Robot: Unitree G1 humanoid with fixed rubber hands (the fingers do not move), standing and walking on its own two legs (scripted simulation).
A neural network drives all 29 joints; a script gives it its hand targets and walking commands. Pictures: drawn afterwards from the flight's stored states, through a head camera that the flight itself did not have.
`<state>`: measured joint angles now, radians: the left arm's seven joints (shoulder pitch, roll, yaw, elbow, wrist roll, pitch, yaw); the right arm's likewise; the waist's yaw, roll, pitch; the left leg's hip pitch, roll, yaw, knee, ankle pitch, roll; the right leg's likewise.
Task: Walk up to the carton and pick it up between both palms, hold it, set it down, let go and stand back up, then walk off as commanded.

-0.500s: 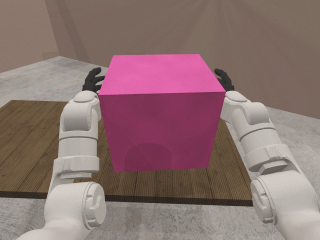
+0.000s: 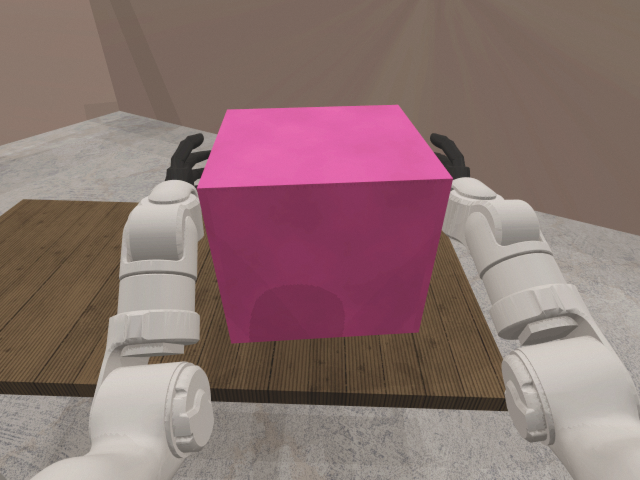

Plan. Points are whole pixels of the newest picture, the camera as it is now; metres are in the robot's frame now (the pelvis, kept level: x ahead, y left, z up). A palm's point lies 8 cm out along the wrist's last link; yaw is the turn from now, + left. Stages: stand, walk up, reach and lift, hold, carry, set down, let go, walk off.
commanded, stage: hold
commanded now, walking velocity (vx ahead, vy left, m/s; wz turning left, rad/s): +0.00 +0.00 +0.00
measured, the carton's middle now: (319, 217) +0.39 +0.01 +0.22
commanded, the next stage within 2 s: none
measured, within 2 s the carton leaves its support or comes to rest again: neither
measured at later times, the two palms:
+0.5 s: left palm (181, 192) +0.37 +0.17 +0.26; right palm (452, 193) +0.38 -0.15 +0.26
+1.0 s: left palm (182, 196) +0.38 +0.17 +0.26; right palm (450, 195) +0.38 -0.15 +0.25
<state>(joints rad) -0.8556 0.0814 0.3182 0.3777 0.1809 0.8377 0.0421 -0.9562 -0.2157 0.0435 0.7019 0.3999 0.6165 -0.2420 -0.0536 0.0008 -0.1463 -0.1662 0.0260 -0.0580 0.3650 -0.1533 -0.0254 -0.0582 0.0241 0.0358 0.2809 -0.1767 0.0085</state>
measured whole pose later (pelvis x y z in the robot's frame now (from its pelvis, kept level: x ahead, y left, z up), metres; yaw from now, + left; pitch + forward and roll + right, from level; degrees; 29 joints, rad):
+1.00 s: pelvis +0.00 +0.00 +0.00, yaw +0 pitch -3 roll -1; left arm -0.84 0.09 0.30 0.36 0.17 0.84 0.04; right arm -0.94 -0.21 0.04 0.69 0.41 0.62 -0.25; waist -0.06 -0.01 -0.15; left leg -0.17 0.02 -0.07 0.37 -0.16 -0.03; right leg -0.05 0.03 0.04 0.27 -0.18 0.01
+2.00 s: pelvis +0.00 +0.00 +0.00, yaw +0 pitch -3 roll -1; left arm -0.82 0.08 0.30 0.32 0.17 0.85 0.05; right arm -0.91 -0.22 0.05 0.65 0.42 0.63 -0.25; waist -0.06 0.00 -0.14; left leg -0.16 0.02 -0.08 0.38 -0.17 -0.03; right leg -0.05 0.03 0.04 0.28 -0.18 0.01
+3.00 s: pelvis +0.00 +0.00 +0.00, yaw +0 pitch -2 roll -1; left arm -0.88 0.09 0.32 0.39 0.16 0.83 0.05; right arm -0.95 -0.21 0.03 0.70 0.40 0.63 -0.24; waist -0.05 0.00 -0.16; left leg -0.17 0.02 -0.07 0.37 -0.16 -0.03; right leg -0.07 0.03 0.05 0.28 -0.17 0.00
